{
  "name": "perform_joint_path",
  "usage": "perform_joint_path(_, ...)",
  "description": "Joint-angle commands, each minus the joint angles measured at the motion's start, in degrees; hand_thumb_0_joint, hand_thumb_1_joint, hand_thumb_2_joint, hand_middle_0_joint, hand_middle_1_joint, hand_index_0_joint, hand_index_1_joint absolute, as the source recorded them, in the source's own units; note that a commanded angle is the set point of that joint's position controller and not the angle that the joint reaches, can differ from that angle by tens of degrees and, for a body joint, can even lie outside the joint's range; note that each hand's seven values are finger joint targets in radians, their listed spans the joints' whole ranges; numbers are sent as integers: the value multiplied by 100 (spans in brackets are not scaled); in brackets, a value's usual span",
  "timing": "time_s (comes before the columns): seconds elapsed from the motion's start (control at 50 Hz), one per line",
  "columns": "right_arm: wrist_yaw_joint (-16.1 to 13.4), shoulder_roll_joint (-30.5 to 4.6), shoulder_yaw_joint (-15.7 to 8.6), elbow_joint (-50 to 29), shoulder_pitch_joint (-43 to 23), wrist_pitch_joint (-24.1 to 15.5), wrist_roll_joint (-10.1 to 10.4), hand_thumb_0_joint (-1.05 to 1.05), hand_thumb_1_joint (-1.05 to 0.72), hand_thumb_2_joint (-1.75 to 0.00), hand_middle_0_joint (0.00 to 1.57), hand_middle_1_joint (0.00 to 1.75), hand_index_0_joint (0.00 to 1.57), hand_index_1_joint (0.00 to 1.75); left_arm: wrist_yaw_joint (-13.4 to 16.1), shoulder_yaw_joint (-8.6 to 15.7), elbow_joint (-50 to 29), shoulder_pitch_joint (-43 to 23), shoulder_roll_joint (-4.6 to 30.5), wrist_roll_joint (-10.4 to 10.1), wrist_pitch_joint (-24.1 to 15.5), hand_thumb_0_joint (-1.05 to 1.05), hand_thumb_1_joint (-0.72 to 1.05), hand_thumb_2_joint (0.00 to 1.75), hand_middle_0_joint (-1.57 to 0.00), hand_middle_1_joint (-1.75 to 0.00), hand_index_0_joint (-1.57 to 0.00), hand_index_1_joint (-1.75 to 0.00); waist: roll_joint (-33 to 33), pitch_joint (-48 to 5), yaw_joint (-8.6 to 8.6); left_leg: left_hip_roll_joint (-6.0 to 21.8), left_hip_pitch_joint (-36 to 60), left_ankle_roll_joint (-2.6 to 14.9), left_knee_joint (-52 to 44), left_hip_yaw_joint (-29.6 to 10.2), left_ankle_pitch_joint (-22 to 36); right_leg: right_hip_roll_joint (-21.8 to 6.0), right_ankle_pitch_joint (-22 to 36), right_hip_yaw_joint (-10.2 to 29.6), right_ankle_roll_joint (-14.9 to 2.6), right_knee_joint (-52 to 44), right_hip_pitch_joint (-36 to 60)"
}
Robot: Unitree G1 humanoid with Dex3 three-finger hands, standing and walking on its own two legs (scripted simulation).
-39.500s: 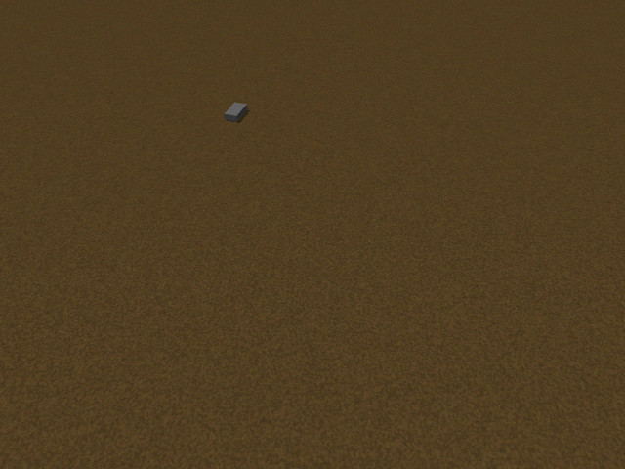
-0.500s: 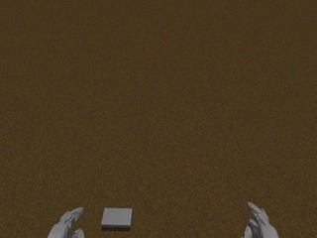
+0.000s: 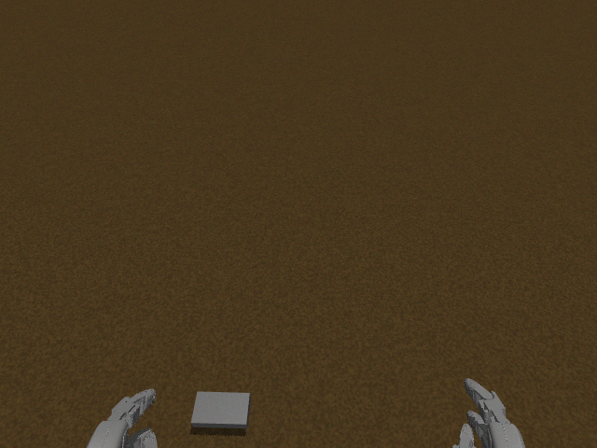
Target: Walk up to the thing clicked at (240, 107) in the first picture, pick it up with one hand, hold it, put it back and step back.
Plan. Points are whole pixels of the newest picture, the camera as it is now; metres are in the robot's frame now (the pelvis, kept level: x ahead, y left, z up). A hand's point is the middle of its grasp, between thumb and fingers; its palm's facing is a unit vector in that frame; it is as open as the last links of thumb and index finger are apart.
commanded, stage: home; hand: left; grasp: from above
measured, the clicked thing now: (222, 409) +0.42 +0.23 -0.69
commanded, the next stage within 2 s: stand in 0.56 s
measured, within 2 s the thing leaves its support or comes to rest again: neither
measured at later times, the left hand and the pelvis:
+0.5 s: hand out of the picture +0.16 +0.18 -0.04, palm faces +0.05 -0.98 -0.20, open 7.4 cm; pelvis +0.00 +0.00 +0.00, yaw +0 degrees
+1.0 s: hand out of the picture +0.11 +0.23 -0.10, palm faces +0.04 -0.94 -0.33, open 7.4 cm; pelvis +0.00 +0.00 +0.04, yaw +0 degrees
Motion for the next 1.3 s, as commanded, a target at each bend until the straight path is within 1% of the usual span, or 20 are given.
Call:
perform_joint_path(0.0, -102, -755, -332, -939, -391, -357, 4, 0, -90, -90, 20, 30, 20, 30, 26, 333, -1192, -145, 647, 51, -291, 0, 90, 90, -20, -30, -20, -30, 28, -380, -45, -27, 764, 51, -979, -44, 957, 61, 987, -40, -49, -912, -34)
perform_joint_path(0.32, -91, -737, -308, -973, -416, -329, 31, 0, -90, -90, 20, 30, 20, 30, 35, 360, -1183, -139, 678, 29, -273, 0, 90, 90, -20, -30, -20, -30, 1, -254, -13, -39, 605, 64, -1004, -55, 616, 45, 684, -27, -42, -970, -89)
perform_joint_path(0.38, -83, -771, -322, -982, -412, -321, 31, 0, -90, -90, 20, 30, 20, 30, 27, 282, -1210, -128, 623, 43, -278, 0, 90, 90, -20, -30, -20, -30, 180, -235, -29, 8, 689, 28, -1121, -120, 503, 66, 621, -44, -61, -883, -193)
perform_joint_path(0.46, -95, -729, -320, -971, -400, -314, 39, 0, -90, -90, 20, 30, 20, 30, 33, 347, -1196, -86, 631, 10, -265, 0, 90, 90, -20, -30, -20, -30, 24, -380, -31, -20, 705, 56, -949, -59, 891, 55, 924, -40, -49, -920, -53)
perform_joint_path(0.56, -93, -771, -340, -987, -378, -307, 25, 0, -90, -90, 20, 30, 20, 30, 37, 318, -1139, -108, 656, 47, -288, 0, 90, 90, -20, -30, -20, -30, 36, -363, -76, -31, 710, 58, -972, -33, 754, 66, 809, -26, -49, -907, -129)
perform_joint_path(0.62, -83, -760, -337, -979, -402, -306, 39, 0, -90, -90, 20, 30, 20, 30, 37, 316, -1217, -136, 623, 32, -298, 0, 90, 90, -20, -30, -20, -30, 151, -355, -17, -11, 733, 35, -1018, -82, 816, 62, 862, -39, -73, -854, -112)
perform_joint_path(0.64, 258, -1253, -568, 514, -855, 302, -633, 0, -90, -90, 20, 30, 20, 30, 217, 326, 794, -1713, 1060, 724, -1466, 0, 90, 90, -20, -30, -20, -30, -187, 973, 411, 273, 844, 317, -1546, -347, 1668, -419, 953, 567, -266, -1143, 902)
perform_joint_path(0.66, 433, -1348, -689, 507, -951, 541, -632, 0, -90, -90, 20, 30, 20, 30, 186, 465, 1836, -1233, 1203, 730, -1858, 0, 90, 90, -20, -30, -20, -30, -613, 469, 389, 140, 1240, 359, -1381, -134, 1741, -544, 1049, 971, -456, -1437, 1053)
perform_joint_path(0.68, 547, -1285, -665, 489, -860, 652, -645, 0, -90, -90, 20, 30, 20, 30, 160, 445, 2144, -1211, 1265, 757, -2054, 0, 90, 90, -20, -30, -20, -30, -861, 352, 264, 73, 1443, 349, -1351, -51, 1754, -617, 1136, 1120, -519, -1544, 1010)
perform_joint_path(0.7, 618, -1280, -637, 521, -661, 722, -676, 0, -90, -90, 20, 30, 20, 30, 115, 373, 2294, -1388, 1217, 758, -2162, 0, 90, 90, -20, -30, -20, -30, -637, 472, 116, 59, 1389, 305, -1501, -153, 1560, -535, 1013, 1151, -504, -1619, 937)
perform_joint_path(0.72, 705, -1225, -593, 636, -691, 742, -594, 0, -90, -90, 20, 30, 20, 30, 83, 337, 2513, -1480, 1229, 733, -2270, 0, 90, 90, -20, -30, -20, -30, -348, 367, 201, 66, 1673, 318, -1669, -195, 1467, -592, 1200, 1082, -429, -1569, 1206)
perform_joint_path(0.76, 866, -1164, -636, 874, -789, 789, -377, 0, -90, -90, 20, 30, 20, 30, 60, 332, 2958, -1508, 1221, 697, -2339, 0, 90, 90, -20, -30, -20, -30, -505, 276, 342, 72, 1998, 306, -1803, -135, 1474, -659, 1377, 1047, -354, -1676, 1362)
perform_joint_path(0.78, 890, -1190, -659, 947, -856, 805, -331, 0, -90, -90, 20, 30, 20, 30, 63, 357, 3214, -1568, 1212, 647, -2366, 0, 90, 90, -20, -30, -20, -30, -520, 130, 325, 101, 2157, 298, -1805, -157, 1741, -661, 1610, 1009, -327, -1727, 1455)
perform_joint_path(0.82, 928, -1157, -676, 1163, -903, 861, -314, 0, -90, -90, 20, 30, 20, 30, 90, 345, 3666, -1723, 1165, 617, -2425, 0, 90, 90, -20, -30, -20, -30, -398, 219, 344, 135, 2295, 289, -2003, -254, 1754, -658, 1587, 947, -264, -1865, 1545)
perform_joint_path(0.88, 920, -1169, -669, 1449, -899, 941, -331, 0, -90, -90, 20, 30, 20, 30, 108, 352, 4223, -1816, 1159, 589, -2537, 0, 90, 90, -20, -30, -20, -30, -281, 208, 318, 238, 2579, 293, -2263, -317, 2121, -633, 2027, 842, -190, -1945, 1851)
perform_joint_path(0.9, 912, -1187, -682, 1507, -906, 956, -317, 0, -90, -90, 20, 30, 20, 30, 115, 348, 4388, -1837, 1144, 586, -2558, 0, 90, 90, -20, -30, -20, -30, -223, 199, 311, 267, 2661, 297, -2342, -374, 2358, -619, 2231, 778, -179, -1943, 1971)
perform_joint_path(0.96, 888, -1213, -676, 1775, -983, 1031, -301, 0, -90, -90, 20, 30, 20, 30, 133, 334, 4888, -1861, 1185, 575, -2597, 0, 90, 90, -20, -30, -20, -30, -271, 499, 319, 254, 2723, 267, -2567, -363, 2367, -681, 2356, 829, -200, -2344, 2134)
perform_joint_path(1.06, 830, -1329, -661, 2182, -961, 1132, -279, 0, -90, -90, 20, 30, 20, 30, 139, 301, 5540, -1917, 1189, 529, -2594, 0, 90, 90, -20, -30, -20, -30, -91, 904, 285, 379, 2915, 236, -3319, -533, 1885, -625, 1904, 767, -143, -2866, 2340)
perform_joint_path(1.1, 822, -1354, -654, 2316, -979, 1151, -269, 0, -90, -90, 20, 30, 20, 30, 133, 290, 5785, -1917, 1182, 527, -2578, 0, 90, 90, -20, -30, -20, -30, -26, 1110, 274, 432, 2846, 224, -3688, -640, 1368, -577, 1599, 721, -114, -3012, 2415)
perform_joint_path(1.28, 834, -1441, -650, 2751, -1105, 1169, -198, 0, -90, -90, 20, 30, 20, 30, 93, 247, 6486, -1918, 1266, 525, -2608, 0, 90, 90, -20, -30, -20, -30, -87, 1232, 291, 487, 3128, 135, -4261, -670, 1050, -636, 1621, 704, -56, -3459, 2686)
